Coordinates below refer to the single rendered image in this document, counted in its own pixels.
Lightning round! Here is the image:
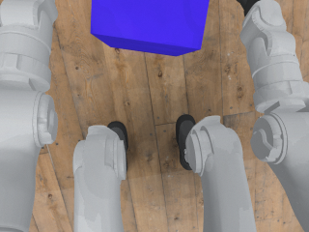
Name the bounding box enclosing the robot left upper arm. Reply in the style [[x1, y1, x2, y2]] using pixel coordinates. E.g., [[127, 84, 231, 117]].
[[0, 89, 58, 232]]

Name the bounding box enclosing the robot left shin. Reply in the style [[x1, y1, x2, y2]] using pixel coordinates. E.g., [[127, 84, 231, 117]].
[[72, 125, 120, 176]]

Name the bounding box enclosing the robot right thigh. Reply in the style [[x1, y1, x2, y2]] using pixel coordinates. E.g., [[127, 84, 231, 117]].
[[187, 124, 257, 232]]

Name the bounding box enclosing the left robot forearm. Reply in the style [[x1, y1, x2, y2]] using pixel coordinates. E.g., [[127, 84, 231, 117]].
[[0, 0, 58, 93]]

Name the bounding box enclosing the robot right upper arm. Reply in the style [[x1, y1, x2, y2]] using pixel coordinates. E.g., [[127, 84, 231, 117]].
[[250, 112, 309, 232]]

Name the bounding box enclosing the right robot forearm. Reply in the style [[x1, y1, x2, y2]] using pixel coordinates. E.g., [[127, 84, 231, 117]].
[[239, 0, 309, 114]]

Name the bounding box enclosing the robot right hand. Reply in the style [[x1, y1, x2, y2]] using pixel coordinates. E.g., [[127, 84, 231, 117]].
[[237, 0, 261, 17]]

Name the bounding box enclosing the carton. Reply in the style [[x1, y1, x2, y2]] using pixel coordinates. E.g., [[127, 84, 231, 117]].
[[90, 0, 210, 57]]

